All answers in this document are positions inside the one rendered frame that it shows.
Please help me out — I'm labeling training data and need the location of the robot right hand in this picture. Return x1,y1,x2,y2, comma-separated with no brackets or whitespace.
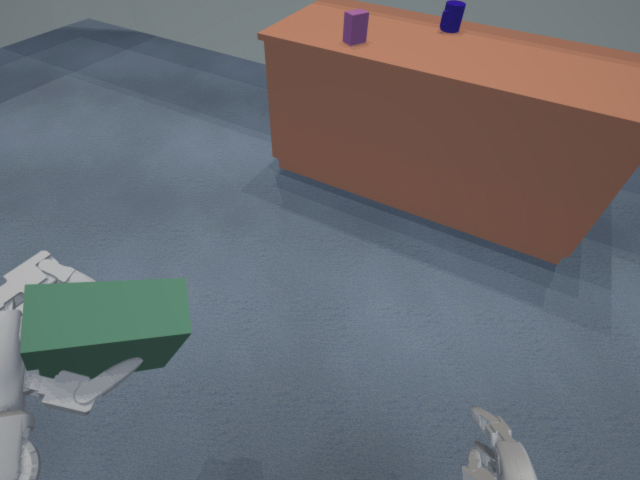
462,406,537,480

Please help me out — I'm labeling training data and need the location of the sponge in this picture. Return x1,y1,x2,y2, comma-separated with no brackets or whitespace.
20,278,192,379

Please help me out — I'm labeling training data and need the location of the robot left hand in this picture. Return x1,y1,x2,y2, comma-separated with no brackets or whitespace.
0,251,143,416

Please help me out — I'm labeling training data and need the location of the robot left forearm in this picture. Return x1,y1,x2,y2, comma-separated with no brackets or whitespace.
0,410,41,480

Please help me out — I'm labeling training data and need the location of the table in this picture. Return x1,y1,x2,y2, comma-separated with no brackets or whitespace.
257,0,640,265

